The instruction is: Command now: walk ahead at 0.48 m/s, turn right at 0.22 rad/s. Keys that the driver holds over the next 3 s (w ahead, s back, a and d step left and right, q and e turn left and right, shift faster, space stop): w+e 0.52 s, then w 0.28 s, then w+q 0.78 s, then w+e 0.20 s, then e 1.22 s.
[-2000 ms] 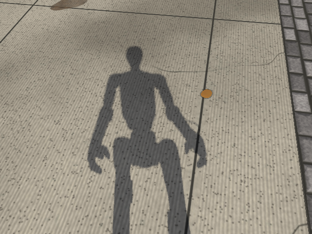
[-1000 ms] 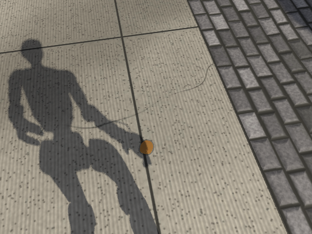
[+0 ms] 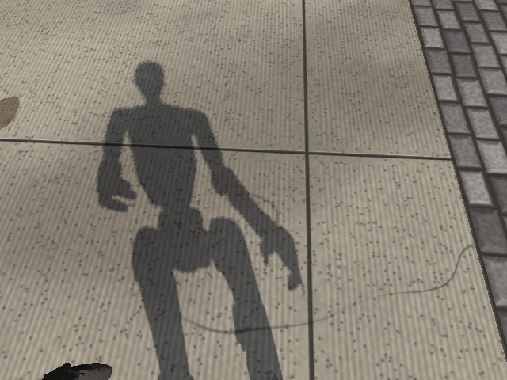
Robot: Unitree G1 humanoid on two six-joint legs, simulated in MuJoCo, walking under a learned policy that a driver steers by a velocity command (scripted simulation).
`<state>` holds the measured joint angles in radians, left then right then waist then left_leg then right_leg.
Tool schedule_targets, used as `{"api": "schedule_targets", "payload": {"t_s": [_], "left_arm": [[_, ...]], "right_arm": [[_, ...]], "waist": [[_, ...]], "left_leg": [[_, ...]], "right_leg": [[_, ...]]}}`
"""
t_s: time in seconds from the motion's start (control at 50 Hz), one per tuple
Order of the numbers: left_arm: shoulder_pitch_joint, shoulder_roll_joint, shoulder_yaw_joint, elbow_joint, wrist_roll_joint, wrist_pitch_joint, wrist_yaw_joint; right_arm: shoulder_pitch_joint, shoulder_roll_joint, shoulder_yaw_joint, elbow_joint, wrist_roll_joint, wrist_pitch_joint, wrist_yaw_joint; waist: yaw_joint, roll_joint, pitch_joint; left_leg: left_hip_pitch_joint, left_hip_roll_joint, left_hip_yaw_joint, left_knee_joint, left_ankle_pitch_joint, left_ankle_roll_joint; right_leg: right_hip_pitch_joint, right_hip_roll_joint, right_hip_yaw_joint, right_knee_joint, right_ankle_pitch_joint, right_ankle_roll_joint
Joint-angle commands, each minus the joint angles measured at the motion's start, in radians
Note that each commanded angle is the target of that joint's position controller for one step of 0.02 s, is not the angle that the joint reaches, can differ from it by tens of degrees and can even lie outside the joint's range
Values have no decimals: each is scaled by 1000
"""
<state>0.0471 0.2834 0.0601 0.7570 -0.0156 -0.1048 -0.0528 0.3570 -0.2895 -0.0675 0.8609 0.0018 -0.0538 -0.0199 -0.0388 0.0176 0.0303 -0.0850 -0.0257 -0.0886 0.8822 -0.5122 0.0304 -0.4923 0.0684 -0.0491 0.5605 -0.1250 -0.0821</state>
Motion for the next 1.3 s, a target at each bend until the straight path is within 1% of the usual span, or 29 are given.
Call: {"api": "schedule_targets", "payload": {"t_s": [0.02,0.04,0.06,0.1,0.16,0.24,0.3,0.36,0.4,0.42,0.44,0.46,0.48,0.5,0.56,0.7,0.82,0.86,0.88,0.9,0.92,0.94,0.96,1.0,1.02,1.06,1.12,1.22,1.3], "left_arm": [[238,145,43,8,-12,8,8],[194,140,38,-7,2,9,11],[164,129,34,-15,10,9,14],[144,110,27,-24,16,11,22],[170,136,34,-21,1,14,43],[231,166,48,-16,-9,29,60],[299,161,48,-5,-18,45,63],[313,157,49,-10,-14,57,66],[295,123,39,-24,-7,60,66],[283,62,17,-44,4,54,61],[398,-5,-4,-76,-13,40,61],[407,77,6,-74,-29,37,62],[323,144,25,-75,-27,43,63],[261,146,29,-86,-15,50,64],[227,96,29,-108,-11,62,51],[83,28,-5,-142,5,53,27],[-72,57,-6,-191,-5,36,8],[4,92,13,-176,-1,28,10],[133,134,37,-135,5,28,17],[304,198,62,-101,18,31,31],[387,304,82,-89,33,39,43],[408,229,62,-86,27,41,43],[353,180,44,-79,18,38,41],[228,100,20,-75,15,30,34],[185,75,15,-74,22,21,32],[150,71,21,-58,27,2,30],[155,92,33,-25,34,-13,41],[193,134,46,10,26,-4,59],[253,169,60,44,5,22,64]], "right_arm": [[-65,-144,-15,-133,33,-65,22],[-126,-133,-10,-149,20,-77,20],[-133,-126,-15,-156,0,-82,17],[-99,-109,-16,-164,-12,-73,14],[-145,-77,-5,-195,-20,-53,7],[-295,-45,12,-239,-16,-58,13],[-364,-59,9,-266,3,-66,22],[-353,-97,-9,-277,11,-76,29],[-225,-129,-29,-249,7,-84,24],[-82,-181,-46,-238,-11,-88,15],[28,-274,-69,-209,-27,-73,14],[46,-217,-61,-198,-9,-65,22],[1,-144,-41,-212,-7,-62,20],[-46,-117,-30,-216,-12,-56,19],[-111,-73,-14,-195,-21,-57,24],[-82,-144,-37,-133,5,-59,28],[17,-189,-45,-69,32,-31,28],[7,-202,-44,-56,38,-18,24],[10,-187,-36,-52,37,-16,22],[2,-141,-14,-69,20,-21,21],[95,-23,24,-105,4,-38,26],[70,-91,8,-88,26,-52,25],[-3,-153,-13,-112,49,-55,26],[-67,-135,-15,-124,29,-41,20],[-47,-122,-18,-116,25,-25,19],[-18,-75,-12,-106,29,3,19],[-65,-59,-12,-128,22,18,17],[-221,-27,6,-179,18,10,48],[-326,-34,9,-240,19,13,72]], "waist": [[134,-139,-164],[112,-29,-102],[77,-3,-71],[28,-56,-70],[25,-71,-34],[84,-71,-14],[114,-84,-26],[89,-111,-39],[14,-125,-88],[-53,-53,-204],[-26,242,-347],[-30,276,-325],[-53,154,-198],[-44,83,-123],[15,105,-26],[6,49,-8],[-31,71,24],[38,80,-14],[103,64,-93],[181,20,-222],[148,-236,-367],[181,-218,-420],[169,-174,-255],[104,-132,-105],[67,-154,-72],[30,-138,-47],[22,-85,-8],[74,-58,39],[108,-49,75]], "left_leg": [[-671,40,-44,458,76,11],[-637,73,-31,401,136,17],[-594,99,-26,330,173,10],[-522,124,-21,239,193,-9],[-514,129,17,73,232,-58],[-419,77,38,-218,521,-90],[-363,37,29,-321,571,-99],[-312,27,9,-395,470,-74],[-122,44,20,-451,431,-25],[99,190,-107,-434,383,42],[424,424,-515,-498,216,198],[424,477,-718,-564,-3,229],[320,427,-583,-581,-17,189],[207,380,-433,-585,105,158],[-14,280,-204,-664,322,140],[-37,259,3,-731,532,171],[38,295,24,-684,570,139],[46,287,31,-579,747,114],[4,239,69,-428,857,88],[-163,189,105,-181,706,46],[-553,35,136,214,116,-27],[-648,26,-18,373,-81,-28],[-725,73,-25,416,-18,-19],[-684,142,8,334,133,-21],[-620,165,-4,302,186,-25],[-558,173,-7,281,240,-37],[-610,171,-28,198,351,-53],[-585,149,48,-93,571,-33],[-623,137,93,-212,509,8]], "right_leg": [[700,-352,695,-297,-316,-224],[557,-316,610,-315,-203,-209],[460,-286,548,-327,-99,-206],[365,-243,479,-361,-8,-212],[250,-225,399,-393,47,-219],[168,-157,312,-369,42,-157],[206,-166,354,-311,-3,-139],[291,-194,447,-212,-51,-109],[267,-151,441,-83,-22,-64],[172,-96,368,161,-78,-24],[-143,37,209,490,-399,41],[-309,-34,207,670,-466,56],[-349,-74,214,736,-372,63],[-330,-105,184,737,-294,70],[-221,-159,169,622,-198,75],[-162,-163,107,226,33,82],[-65,-121,50,15,34,44],[90,-83,23,-64,14,13],[292,-59,7,-92,36,-11],[577,-179,125,-51,66,-60],[922,-468,563,-100,-38,-204],[884,-499,734,-209,-156,-231],[766,-461,580,-231,-169,-186],[526,-376,372,-298,-110,-138],[436,-347,299,-338,-65,-122],[345,-341,210,-400,20,-125],[340,-340,91,-432,141,-123],[380,-318,-69,-447,172,-88],[522,-362,-111,-406,213,-68]]}}
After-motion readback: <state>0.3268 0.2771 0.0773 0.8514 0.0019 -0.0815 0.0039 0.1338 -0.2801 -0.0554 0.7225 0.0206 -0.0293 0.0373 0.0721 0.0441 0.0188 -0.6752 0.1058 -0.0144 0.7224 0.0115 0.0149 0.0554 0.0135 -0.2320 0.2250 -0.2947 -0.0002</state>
